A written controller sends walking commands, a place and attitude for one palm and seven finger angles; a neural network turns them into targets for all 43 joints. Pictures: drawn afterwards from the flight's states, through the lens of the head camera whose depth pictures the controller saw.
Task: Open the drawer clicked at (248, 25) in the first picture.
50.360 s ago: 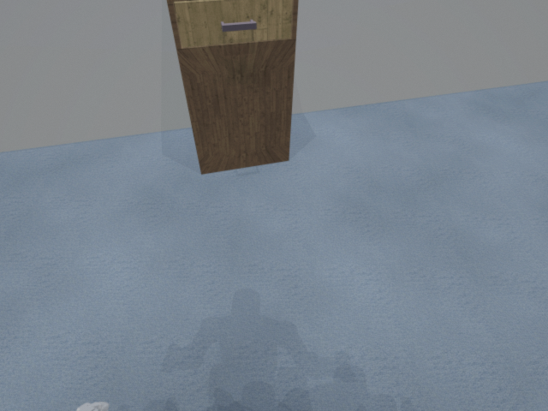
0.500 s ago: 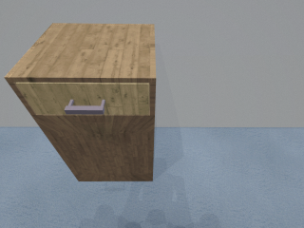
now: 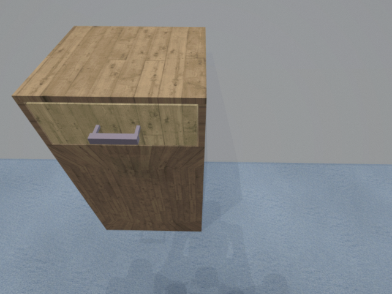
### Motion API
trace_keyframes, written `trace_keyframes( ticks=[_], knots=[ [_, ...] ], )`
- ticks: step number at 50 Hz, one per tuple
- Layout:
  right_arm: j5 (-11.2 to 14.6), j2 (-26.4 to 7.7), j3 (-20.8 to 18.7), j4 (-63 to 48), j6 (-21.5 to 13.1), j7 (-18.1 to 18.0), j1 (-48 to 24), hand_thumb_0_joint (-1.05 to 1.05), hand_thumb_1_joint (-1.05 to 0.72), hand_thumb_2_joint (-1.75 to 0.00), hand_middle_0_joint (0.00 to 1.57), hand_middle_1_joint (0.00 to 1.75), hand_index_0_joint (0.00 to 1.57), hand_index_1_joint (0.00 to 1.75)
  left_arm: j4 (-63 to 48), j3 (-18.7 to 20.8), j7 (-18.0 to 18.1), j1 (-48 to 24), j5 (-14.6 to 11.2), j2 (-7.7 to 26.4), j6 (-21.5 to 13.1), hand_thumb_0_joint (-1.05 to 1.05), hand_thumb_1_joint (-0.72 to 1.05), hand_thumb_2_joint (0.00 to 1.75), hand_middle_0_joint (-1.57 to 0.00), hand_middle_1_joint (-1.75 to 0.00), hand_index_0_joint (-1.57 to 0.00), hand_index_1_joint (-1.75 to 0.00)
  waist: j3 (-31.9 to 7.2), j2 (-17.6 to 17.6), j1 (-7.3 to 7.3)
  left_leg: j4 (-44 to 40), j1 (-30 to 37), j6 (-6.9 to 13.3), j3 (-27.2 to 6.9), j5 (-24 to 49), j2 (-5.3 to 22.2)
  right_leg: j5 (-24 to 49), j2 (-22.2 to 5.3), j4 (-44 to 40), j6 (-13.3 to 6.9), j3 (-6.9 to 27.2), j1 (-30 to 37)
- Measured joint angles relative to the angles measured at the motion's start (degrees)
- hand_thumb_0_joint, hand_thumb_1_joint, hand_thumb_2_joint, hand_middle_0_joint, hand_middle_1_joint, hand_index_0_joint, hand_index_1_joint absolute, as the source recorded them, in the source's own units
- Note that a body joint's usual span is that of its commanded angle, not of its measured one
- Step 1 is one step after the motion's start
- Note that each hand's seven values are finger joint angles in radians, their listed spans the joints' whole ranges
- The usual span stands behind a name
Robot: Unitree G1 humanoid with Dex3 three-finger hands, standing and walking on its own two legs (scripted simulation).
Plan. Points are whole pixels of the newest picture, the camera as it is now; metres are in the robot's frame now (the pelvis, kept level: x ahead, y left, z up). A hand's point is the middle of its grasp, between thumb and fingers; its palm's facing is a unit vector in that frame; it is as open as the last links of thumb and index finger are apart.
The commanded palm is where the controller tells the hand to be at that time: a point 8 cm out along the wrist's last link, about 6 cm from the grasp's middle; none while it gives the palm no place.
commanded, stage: come to a stop and stand still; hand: left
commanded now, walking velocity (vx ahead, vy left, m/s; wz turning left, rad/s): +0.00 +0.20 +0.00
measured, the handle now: (115, 133) +0.52 +0.27 +0.00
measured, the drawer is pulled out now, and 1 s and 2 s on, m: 0.00 0.00 0.00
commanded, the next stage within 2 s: look again from close up in 1.28 s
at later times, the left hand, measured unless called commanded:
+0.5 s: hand out of the picture +0.01 +0.19 -0.17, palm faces +0.00 -0.98 -0.20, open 7.3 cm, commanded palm none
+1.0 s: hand out of the picture -0.02 +0.11 -0.17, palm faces +0.05 -0.99 -0.13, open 7.4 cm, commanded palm none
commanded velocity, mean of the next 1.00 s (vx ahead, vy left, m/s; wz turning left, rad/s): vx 0.01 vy -0.03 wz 0.00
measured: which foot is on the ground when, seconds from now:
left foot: down 0.00-1.00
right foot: down 0.00-0.16, up 0.18-0.42, down 0.44-1.00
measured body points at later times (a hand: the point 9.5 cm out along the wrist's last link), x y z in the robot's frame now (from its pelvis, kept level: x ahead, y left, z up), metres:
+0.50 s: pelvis +0.01 +0.02 +0.00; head +0.02 +0.01 +0.45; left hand +0.01 +0.24 -0.16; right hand -0.03 -0.17 -0.17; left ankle -0.01 +0.12 -0.74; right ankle -0.01 -0.09 -0.74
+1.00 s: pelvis +0.02 -0.03 +0.00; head +0.03 -0.03 +0.45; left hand -0.02 +0.16 -0.16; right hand +0.00 -0.23 -0.16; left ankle -0.01 +0.12 -0.74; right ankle -0.01 -0.09 -0.74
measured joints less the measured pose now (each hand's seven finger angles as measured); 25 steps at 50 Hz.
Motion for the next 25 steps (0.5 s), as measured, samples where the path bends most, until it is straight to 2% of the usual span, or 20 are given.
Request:
trace_keyframes(
  ticks=[5,7,11,15,17,20,22,25],
  knots=[
    [-0.1,-1.4,-1.4,-1.9,1.0,0.2,-0.9,0.00,-0.91,-0.90,0.20,0.30,0.20,0.30,-1.7,1.4,0.2,-1.0,0.4,0.9,0.7,0.01,0.91,0.90,-0.20,-0.29,-0.20,-0.30,0.4,-0.3,0.34,4.0,-3.0,0.4,0.0,-1.4,-0.6,-1.0,-1.3,2.9,0.9,-0.4,-2.1],
    [-0.1,-1.4,-1.6,-2.3,0.7,0.3,-1.4,0.00,-0.91,-0.90,0.20,0.30,0.20,0.30,-2.0,1.8,0.2,-1.4,0.5,1.8,1.2,0.01,0.90,0.90,-0.20,-0.29,-0.20,-0.30,0.5,-1.7,0.59,3.3,-2.6,1.7,0.8,-1.1,-1.7,-1.3,-2.4,3.9,1.5,0.3,-2.8],
    [-0.5,-1.1,-1.2,-2.9,-1.0,-0.1,-1.2,0.00,-0.91,-0.90,0.20,0.30,0.20,0.30,-1.6,1.7,-0.1,-1.7,0.6,3.0,2.1,0.00,0.91,0.90,-0.20,-0.29,-0.20,-0.30,-0.4,-2.8,0.18,0.8,-1.5,3.1,2.1,-0.2,-2.9,-6.9,-2.7,9.5,0.5,2.2,-4.9],
    [-0.7,-0.1,-0.2,-1.9,-1.9,-0.5,-0.7,0.00,-0.91,-0.90,0.20,0.30,0.20,0.30,-0.8,1.2,-0.9,-1.6,0.9,3.1,1.6,0.00,0.91,0.90,-0.20,-0.29,-0.20,-0.30,-1.7,-2.7,-0.27,-3.1,0.5,3.6,2.8,1.4,-3.4,-8.1,-2.3,15.8,0.3,2.6,-6.2],
    [-0.9,0.5,0.2,-1.0,-2.1,-0.8,-0.5,0.00,-0.91,-0.90,0.20,0.30,0.20,0.30,-0.4,0.8,-1.1,-1.7,0.8,2.7,1.4,0.00,0.91,0.90,-0.20,-0.29,-0.20,-0.30,-1.9,-2.5,-0.56,-4.4,1.3,3.6,3.0,1.8,-3.5,-8.1,-2.3,14.8,0.6,2.3,-5.4],
    [-0.8,1.3,0.5,0.2,-2.2,-0.9,-0.1,0.00,-0.92,-0.90,0.20,0.30,0.20,0.30,0.4,0.5,-0.9,-1.9,0.6,2.6,1.4,0.01,0.92,0.90,-0.20,-0.29,-0.20,-0.30,-1.6,-2.4,-0.91,-4.7,1.8,3.2,3.4,1.6,-3.6,-7.1,-2.3,9.0,1.0,2.1,-2.9],
    [-0.6,1.9,0.7,1.0,-2.3,-1.0,0.2,0.00,-0.91,-0.90,0.20,0.30,0.20,0.30,0.7,0.3,-0.9,-2.0,0.3,2.6,1.0,0.01,0.93,0.90,-0.20,-0.29,-0.20,-0.30,-1.1,-2.7,-0.94,-3.3,1.5,2.7,3.8,0.7,-3.7,-1.9,-2.5,2.4,1.0,2.5,-0.5],
    [-0.2,1.7,0.7,2.5,-2.0,-1.0,0.1,0.00,-0.91,-0.90,0.20,0.30,0.20,0.30,2.0,-0.4,-0.6,-2.1,0.0,1.5,0.5,0.02,0.93,0.90,-0.20,-0.29,-0.20,-0.30,-0.2,-0.3,-1.33,-2.6,2.2,1.7,3.1,-0.1,-1.9,-1.3,-0.8,0.2,0.8,1.6,1.6]
  ],
)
